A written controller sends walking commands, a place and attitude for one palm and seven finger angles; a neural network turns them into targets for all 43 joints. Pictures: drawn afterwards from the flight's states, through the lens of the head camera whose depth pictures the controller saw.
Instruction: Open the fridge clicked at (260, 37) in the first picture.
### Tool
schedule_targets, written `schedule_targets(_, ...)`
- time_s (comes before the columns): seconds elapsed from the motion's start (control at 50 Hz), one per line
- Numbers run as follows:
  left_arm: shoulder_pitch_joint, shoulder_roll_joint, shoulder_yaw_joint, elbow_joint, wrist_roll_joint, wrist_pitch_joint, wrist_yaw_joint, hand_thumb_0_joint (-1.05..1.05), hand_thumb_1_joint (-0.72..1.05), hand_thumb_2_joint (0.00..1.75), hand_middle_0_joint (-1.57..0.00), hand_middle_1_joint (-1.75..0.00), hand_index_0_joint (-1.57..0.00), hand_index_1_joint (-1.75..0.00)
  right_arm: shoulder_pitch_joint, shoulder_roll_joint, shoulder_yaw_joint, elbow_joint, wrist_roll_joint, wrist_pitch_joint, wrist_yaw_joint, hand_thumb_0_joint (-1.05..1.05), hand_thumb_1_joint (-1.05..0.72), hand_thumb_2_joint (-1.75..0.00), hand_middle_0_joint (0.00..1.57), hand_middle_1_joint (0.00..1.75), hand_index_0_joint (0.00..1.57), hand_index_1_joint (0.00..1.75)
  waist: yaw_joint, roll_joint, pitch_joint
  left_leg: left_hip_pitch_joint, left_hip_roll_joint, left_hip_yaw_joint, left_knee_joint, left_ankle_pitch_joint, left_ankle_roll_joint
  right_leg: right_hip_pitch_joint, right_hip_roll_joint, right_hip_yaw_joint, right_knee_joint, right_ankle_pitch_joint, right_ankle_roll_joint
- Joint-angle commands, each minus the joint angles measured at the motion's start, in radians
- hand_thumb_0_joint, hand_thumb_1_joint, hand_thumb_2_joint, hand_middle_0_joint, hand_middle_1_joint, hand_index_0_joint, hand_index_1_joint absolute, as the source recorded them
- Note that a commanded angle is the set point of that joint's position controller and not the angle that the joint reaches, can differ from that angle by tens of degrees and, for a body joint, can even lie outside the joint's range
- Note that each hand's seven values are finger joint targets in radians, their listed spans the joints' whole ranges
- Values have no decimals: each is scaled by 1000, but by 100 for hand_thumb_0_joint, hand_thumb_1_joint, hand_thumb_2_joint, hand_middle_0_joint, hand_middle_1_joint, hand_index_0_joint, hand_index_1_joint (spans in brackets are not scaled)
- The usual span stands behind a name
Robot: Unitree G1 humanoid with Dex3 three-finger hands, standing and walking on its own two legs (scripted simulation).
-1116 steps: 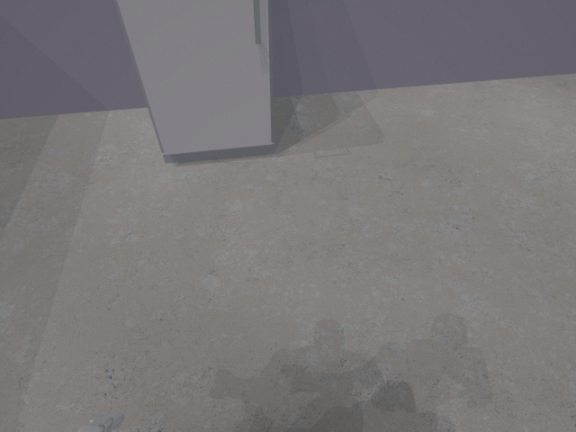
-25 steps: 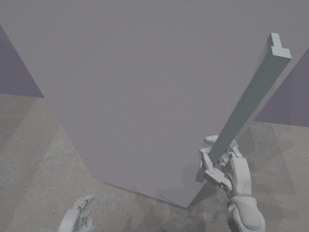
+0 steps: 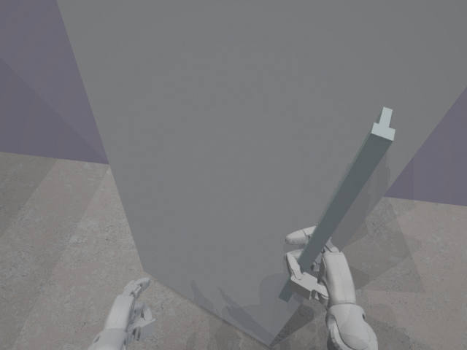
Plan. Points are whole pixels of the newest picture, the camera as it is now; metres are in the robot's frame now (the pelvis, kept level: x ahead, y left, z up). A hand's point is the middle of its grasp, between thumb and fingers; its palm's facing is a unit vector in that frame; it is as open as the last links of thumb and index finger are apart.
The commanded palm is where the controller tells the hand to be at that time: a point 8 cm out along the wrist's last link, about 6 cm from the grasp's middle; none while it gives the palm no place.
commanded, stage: walk backward, drawing the door open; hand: right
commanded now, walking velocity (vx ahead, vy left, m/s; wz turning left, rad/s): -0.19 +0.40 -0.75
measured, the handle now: (319, 232) +0.29 -0.10 +0.10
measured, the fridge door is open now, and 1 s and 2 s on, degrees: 23 53 79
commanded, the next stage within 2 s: stop walking and hold the door back in 1.74 s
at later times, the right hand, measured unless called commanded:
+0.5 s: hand (243, 343) +0.14 +0.01 +0.04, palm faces +0.00 +0.98 -0.18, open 5.9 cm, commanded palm +0.11 -0.04 +0.04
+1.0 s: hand out of the picture +0.06 +0.12 +0.04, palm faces +0.41 +0.90 -0.15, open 6.1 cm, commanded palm +0.02 +0.09 +0.04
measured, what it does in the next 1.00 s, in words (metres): steps to the left, turning right: right foot, then left foot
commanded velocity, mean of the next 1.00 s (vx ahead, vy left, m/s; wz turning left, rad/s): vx -0.16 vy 0.40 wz -0.75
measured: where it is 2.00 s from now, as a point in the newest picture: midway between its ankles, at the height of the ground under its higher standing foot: outside the picture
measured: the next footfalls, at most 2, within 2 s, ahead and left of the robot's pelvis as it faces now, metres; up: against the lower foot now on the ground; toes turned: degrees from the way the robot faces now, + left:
right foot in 0.48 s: -0.09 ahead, -0.04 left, +0.00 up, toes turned -21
left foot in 0.66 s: +0.06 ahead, +0.37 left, +0.00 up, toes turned -39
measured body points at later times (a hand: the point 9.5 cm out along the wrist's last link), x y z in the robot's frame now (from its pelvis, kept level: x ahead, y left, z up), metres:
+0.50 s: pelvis -0.11 +0.11 -0.03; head -0.10 +0.11 +0.42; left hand +0.06 +0.29 -0.13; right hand +0.13 -0.05 +0.05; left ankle +0.00 +0.12 -0.71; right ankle -0.12 -0.03 -0.75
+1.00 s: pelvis -0.12 +0.33 -0.03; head -0.08 +0.29 +0.42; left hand +0.17 +0.38 -0.12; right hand +0.03 +0.08 +0.05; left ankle +0.03 +0.39 -0.74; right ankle -0.18 +0.14 -0.69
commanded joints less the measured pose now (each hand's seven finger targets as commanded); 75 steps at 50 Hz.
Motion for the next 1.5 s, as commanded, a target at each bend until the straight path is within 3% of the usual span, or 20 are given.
schedule_targets(0.0, -111, 77, 43, -135, -11, -65, 18, 0, 90, 90, -20, -30, -20, -30, -163, -69, -10, -227, -39, -72, -6, 0, -90, -90, 45, 140, 45, 140, 11, 145, -94, -81, 81, -67, -255, -177, -57, 95, 18, -25, 27, -32, -66)
schedule_targets(0.18, -151, 98, 63, -96, -2, -129, 42, 0, 90, 90, -20, -30, -20, -30, -165, -52, 9, -238, -40, -62, -15, 0, -90, -90, 45, 140, 45, 140, 5, -130, -35, 75, -16, -135, 196, -248, -79, -271, -181, 389, -254, -383, -169)
schedule_targets(0.26, -112, 48, 90, -31, -27, -154, 26, 0, 90, 90, -20, -30, -20, -30, -269, -133, -69, -347, -72, -70, -35, 0, -90, -90, 45, 140, 45, 140, -35, 360, -134, -103, 302, -307, -434, -610, 64, -172, 94, -98, 617, -301, -7)
schedule_targets(0.38, 24, 40, 44, 14, -25, -219, 34, 0, 90, 90, -20, -30, -20, -30, -403, -29, 50, -184, -84, -84, -8, 0, -90, -90, 45, 140, 45, 140, 31, 246, 11, -226, 145, 156, -334, -183, -125, 107, -14, -155, 507, -338, -44)
schedule_targets(0.42, 89, 80, 34, 32, -35, -273, 33, 0, 90, 90, -20, -30, -20, -30, -453, 37, 130, -186, -62, -100, 3, 0, -90, -90, 45, 140, 45, 140, 124, -109, 59, -318, -16, 193, 329, -41, -203, 259, -105, 15, -254, -116, -114)
schedule_targets(0.44, -28, 153, 54, -58, 11, -287, 17, 0, 90, 90, -20, -30, -20, -30, -395, 4, 99, -246, -72, -126, 9, 0, -90, -90, 45, 140, 45, 140, 34, -365, 4, -370, 41, -70, 797, -246, -147, 38, -492, 604, -337, -171, -195)
schedule_targets(0.46, -90, 189, 65, -88, -2, -243, 14, 0, 90, 90, -20, -30, -20, -30, -324, -52, 49, -230, -92, -119, -9, 0, -90, -90, 45, 140, 45, 140, -15, -205, -14, -313, 94, -283, 974, -250, -98, -67, -615, 790, -303, -113, -268)
schedule_targets(0.58, -70, 126, 89, 4, -31, -271, -1, 0, 90, 90, -20, -30, -20, -30, -435, 39, 122, -279, -50, -134, 19, 0, -90, -90, 45, 140, 45, 140, -10, 12, -151, 173, -27, 12, 4, -210, -59, -157, -105, 150, 2, -350, -66)
schedule_targets(0.62, -24, 32, 84, 11, -39, -273, -8, 0, 90, 90, -20, -30, -20, -30, -477, -6, 98, -367, -59, -143, 20, 0, -90, -90, 45, 140, 45, 140, 29, 193, -220, 121, 166, -73, -112, -122, 34, -123, 68, -97, 326, -206, 5)
schedule_targets(0.7, -60, 55, 97, -1, -39, -299, 15, 0, 90, 90, -20, -30, -20, -30, -352, -37, 42, -306, -55, -122, 21, 0, -90, -90, 45, 140, 45, 140, -6, 370, -131, 14, 286, -80, 3, 260, 141, -187, -11, -57, 633, -362, -16)
schedule_targets(0.74, -18, 78, 89, 3, -30, -294, 28, 0, 90, 90, -20, -30, -20, -30, -440, 29, 120, -343, -48, -139, 49, 0, -90, -90, 45, 140, 45, 140, 73, 193, -99, -267, 166, 56, 405, 152, 25, 141, -57, 45, 194, -102, -60)
schedule_targets(0.78, -40, 170, 94, -18, 2, -286, 3, 0, 90, 90, -20, -30, -20, -30, -382, 37, 134, -367, -63, -173, 60, 0, -90, -90, 45, 140, 45, 140, 29, -243, -131, -524, 25, -128, 858, -376, -121, 233, -486, 866, -223, 77, -225)
schedule_targets(0.88, -201, 117, 83, -28, -15, -236, -6, 0, 90, 90, -20, -30, -20, -30, -297, -11, 63, -399, -33, -126, 22, 0, -90, -90, 45, 140, 45, 140, -62, -208, -106, 258, -5, -74, 185, -304, -31, -417, -174, 200, -57, -484, -53)
schedule_targets(0.92, -126, 33, 95, -20, -40, -246, 5, 0, 90, 90, -20, -30, -20, -30, -408, -95, 12, -459, -64, -104, 14, 0, -90, -90, 45, 140, 45, 140, -35, 393, -182, 15, 277, -370, -281, -510, 135, -299, 106, -137, 729, -411, 43)
schedule_targets(1.08, -39, 45, 68, -19, -21, -280, 19, 0, 90, 90, -20, -30, -20, -30, -384, -17, 58, -340, -37, -120, 31, 0, -90, -90, 45, 140, 45, 140, 31, 190, -129, -32, 213, 17, 214, 305, 89, -4, 6, -127, 200, -230, -21)
schedule_targets(1.12, 7, 118, 102, -44, -7, -299, 21, 0, 90, 90, -20, -30, -20, -30, -397, 3, 81, -367, -48, -149, 53, 0, -90, -90, 45, 140, 45, 140, 40, -176, -137, -492, 76, 56, 640, -163, -59, 370, -367, 386, -83, 425, -166)
schedule_targets(1.16, -21, 165, 102, -38, -4, -279, 9, 0, 90, 90, -20, -30, -20, -30, -349, 2, 60, -301, -89, -179, 54, 0, -90, -90, 45, 140, 45, 140, 34, -111, -114, -613, 74, -127, 814, -364, -112, 375, -562, 694, -81, 660, -315)
schedule_targets(1.26, -104, 140, 95, -4, -33, -294, -16, 0, 90, 90, -20, -30, -20, -30, -367, -11, 32, -333, -38, -155, 57, 0, -90, -90, 45, 140, 45, 140, -37, -131, -115, 142, 39, -49, 196, -81, -78, -193, -229, 134, 56, -62, -85)
schedule_targets(1.32, -117, 26, 71, -36, -58, -289, -6, 0, 90, 90, -20, -30, -20, -30, -431, -163, -80, -431, -47, -108, 23, 0, -90, -90, 45, 140, 45, 140, -68, 522, -223, 50, 303, -364, -220, -247, 97, -240, 91, -66, 816, -512, -15)
schedule_targets(1.48, -22, 70, 72, -7, -34, -255, 17, 0, 90, 90, -20, -30, -20, -30, -369, -105, -76, -346, -16, -119, 27, 0, -90, -90, 45, 140, 45, 140, 29, 176, -154, -148, 198, 8, 224, 65, 56, 123, 18, -117, 123, -213, -35)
